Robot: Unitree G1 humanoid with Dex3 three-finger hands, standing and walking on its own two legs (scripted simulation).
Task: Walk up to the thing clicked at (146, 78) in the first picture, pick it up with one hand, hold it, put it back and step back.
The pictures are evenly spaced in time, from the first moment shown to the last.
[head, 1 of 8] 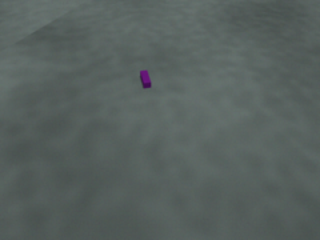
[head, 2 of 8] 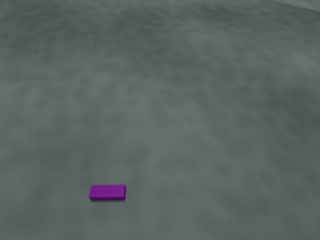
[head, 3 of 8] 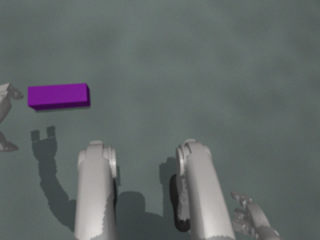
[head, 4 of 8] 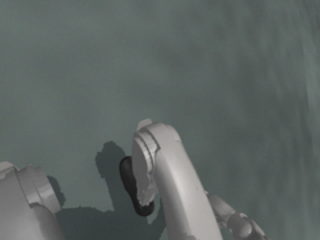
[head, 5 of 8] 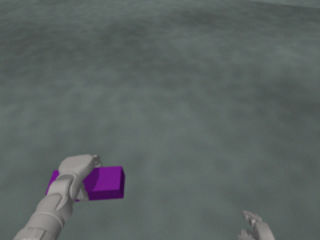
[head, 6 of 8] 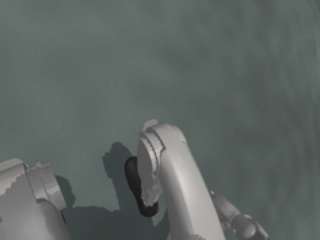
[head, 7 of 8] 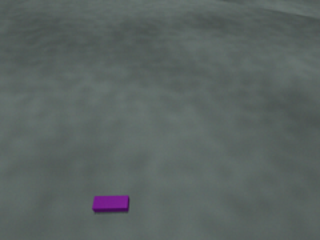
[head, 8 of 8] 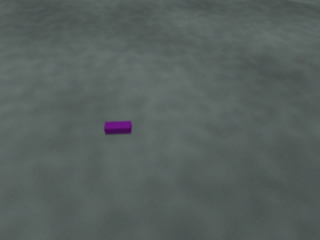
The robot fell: no
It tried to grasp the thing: yes
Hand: left
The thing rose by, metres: 0.67
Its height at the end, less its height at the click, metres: +0.00
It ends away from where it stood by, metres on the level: 0.03
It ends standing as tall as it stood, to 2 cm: yes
